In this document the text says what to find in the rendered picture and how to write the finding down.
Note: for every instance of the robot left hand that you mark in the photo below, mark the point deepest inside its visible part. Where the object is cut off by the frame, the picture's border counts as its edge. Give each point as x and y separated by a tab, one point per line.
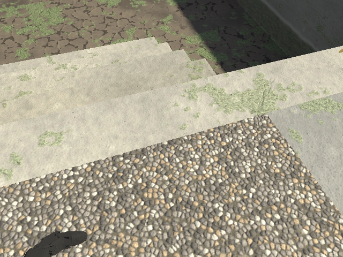
56	242

